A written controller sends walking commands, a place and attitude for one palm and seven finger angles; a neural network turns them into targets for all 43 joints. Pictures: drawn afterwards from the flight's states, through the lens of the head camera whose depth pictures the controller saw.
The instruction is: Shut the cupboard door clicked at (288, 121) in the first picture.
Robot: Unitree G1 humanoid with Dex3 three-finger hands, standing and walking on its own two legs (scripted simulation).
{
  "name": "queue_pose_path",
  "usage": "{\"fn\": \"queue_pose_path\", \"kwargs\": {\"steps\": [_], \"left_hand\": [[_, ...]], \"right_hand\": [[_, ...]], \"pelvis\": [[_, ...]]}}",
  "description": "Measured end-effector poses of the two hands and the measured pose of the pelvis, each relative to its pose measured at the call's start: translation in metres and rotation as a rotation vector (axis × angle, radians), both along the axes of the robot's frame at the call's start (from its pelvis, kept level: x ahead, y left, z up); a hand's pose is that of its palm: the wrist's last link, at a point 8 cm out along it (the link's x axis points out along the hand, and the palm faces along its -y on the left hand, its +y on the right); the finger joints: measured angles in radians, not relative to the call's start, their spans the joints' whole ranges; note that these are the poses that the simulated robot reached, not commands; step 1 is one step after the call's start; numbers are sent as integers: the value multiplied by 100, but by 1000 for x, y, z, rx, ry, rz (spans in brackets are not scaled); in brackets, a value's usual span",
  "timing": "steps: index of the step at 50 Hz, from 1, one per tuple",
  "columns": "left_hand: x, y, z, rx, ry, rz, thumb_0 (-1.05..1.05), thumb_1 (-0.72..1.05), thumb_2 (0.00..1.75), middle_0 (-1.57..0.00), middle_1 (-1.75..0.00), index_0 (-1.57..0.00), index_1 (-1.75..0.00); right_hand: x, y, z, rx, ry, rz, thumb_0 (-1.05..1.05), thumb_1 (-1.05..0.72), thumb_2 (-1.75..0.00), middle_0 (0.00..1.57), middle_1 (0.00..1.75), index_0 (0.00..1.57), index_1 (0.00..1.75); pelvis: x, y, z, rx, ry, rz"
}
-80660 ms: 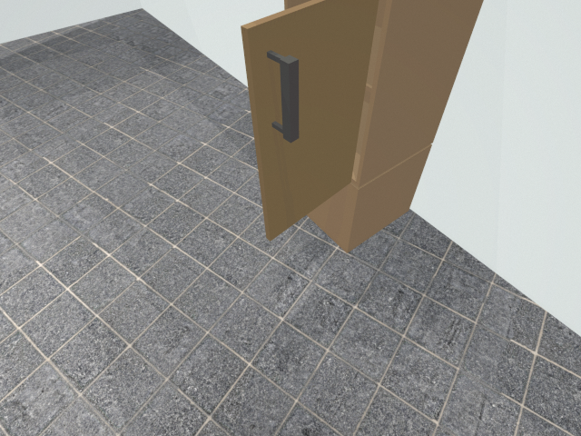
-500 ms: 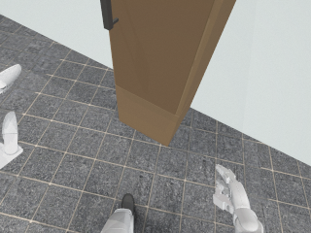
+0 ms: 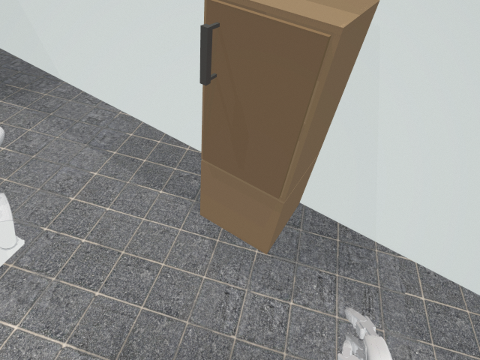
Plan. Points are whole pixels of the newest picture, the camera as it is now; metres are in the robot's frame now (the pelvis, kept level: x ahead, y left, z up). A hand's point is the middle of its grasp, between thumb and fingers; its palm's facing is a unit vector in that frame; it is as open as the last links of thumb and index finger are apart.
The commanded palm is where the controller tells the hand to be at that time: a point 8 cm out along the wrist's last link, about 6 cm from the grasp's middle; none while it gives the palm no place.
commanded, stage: stop stepping back and stand still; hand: left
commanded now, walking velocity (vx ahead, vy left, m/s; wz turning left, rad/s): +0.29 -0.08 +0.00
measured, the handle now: (210, 54) +0.90 +0.13 +0.12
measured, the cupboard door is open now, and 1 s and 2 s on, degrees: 0 0 0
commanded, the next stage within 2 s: let the arm hang, fingers relaxed in 0.74 s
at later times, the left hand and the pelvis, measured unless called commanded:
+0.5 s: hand out of the picture +0.21 +0.31 +0.21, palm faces +0.48 -0.76 -0.43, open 7.4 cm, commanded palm +0.14 +0.34 +0.18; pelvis +0.00 +0.04 +0.00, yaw +0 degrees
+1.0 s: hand (56, 316) +0.19 +0.30 -0.03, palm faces +0.10 -0.89 -0.44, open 7.4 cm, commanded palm none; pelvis +0.00 +0.05 -0.01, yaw +1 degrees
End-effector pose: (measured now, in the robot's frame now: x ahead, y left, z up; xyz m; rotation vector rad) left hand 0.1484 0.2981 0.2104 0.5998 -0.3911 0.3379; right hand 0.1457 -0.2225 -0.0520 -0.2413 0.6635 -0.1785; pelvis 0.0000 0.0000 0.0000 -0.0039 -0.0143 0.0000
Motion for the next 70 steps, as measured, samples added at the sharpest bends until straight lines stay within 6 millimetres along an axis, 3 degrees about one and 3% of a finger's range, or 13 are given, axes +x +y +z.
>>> {"fn": "queue_pose_path", "kwargs": {"steps": [5,9,14,20,26,36,43,45,49,53,56,63,70], "left_hand": [[-16,20,16,26,-87,113,2,89,90,-21,-31,-21,-31],[-21,30,-25,-119,26,187,1,90,90,-21,-31,-21,-31],[-19,23,-63,-269,129,154,2,90,90,-21,-31,-21,-30],[-2,32,-27,-147,-72,17,2,89,90,-21,-31,-21,-31],[17,53,10,15,-86,29,2,89,90,-21,-31,-21,-31],[20,41,-47,-130,224,87,2,90,90,-21,-31,-21,-31],[16,36,-33,-111,121,54,2,89,90,-22,-31,-22,-31],[29,44,-67,-129,262,58,1,89,90,-21,-31,-21,-31],[30,46,-183,-279,761,121,1,90,90,-20,-30,-20,-30],[-17,14,-283,-428,1172,126,1,91,90,-20,-30,-20,-30],[-65,-18,-333,-556,1385,121,1,91,90,-20,-30,-20,-30],[-145,-14,-359,-688,1567,275,-2,100,90,-21,-30,-21,-30],[-203,3,-346,-671,1707,406,0,95,90,-20,-30,-20,-30]], "right_hand": [[-10,15,-21,79,3,32,1,-90,-90,20,30,20,30],[-22,12,-40,79,100,42,1,-90,-90,21,30,20,30],[-39,4,-30,-11,194,29,1,-90,-90,21,30,20,30],[-30,2,-16,-127,132,-23,1,-90,-90,20,30,20,30],[-12,31,-11,-13,64,-36,1,-90,-90,20,29,20,30],[5,49,-33,96,101,21,1,-90,-90,20,30,20,30],[11,35,-27,30,104,32,1,-90,-90,20,30,20,30],[14,28,-35,29,121,70,1,-90,-90,20,30,20,30],[10,14,-52,29,167,55,1,-90,-90,20,30,20,30],[-20,10,-58,24,255,14,1,-91,-90,20,29,20,30],[-57,12,-61,8,382,-7,1,-91,-90,20,29,20,30],[-141,32,-68,20,674,-39,1,-91,-90,20,29,20,30],[-174,61,-83,111,748,-75,1,-91,-90,20,29,20,30]], "pelvis": [[-10,1,-6,-20,-1,3],[-18,8,-9,-24,-7,6],[-18,16,0,2,-4,2],[-11,36,-12,-23,-12,18],[1,43,-2,-23,-7,2],[7,40,-2,-18,21,-13],[11,40,-1,-13,22,9],[9,45,-3,-12,27,20],[0,53,-8,-2,27,14],[-7,52,-9,11,12,15],[-11,51,-7,12,-3,23],[-15,50,2,-13,-7,43],[-14,61,6,-13,-16,31]]}}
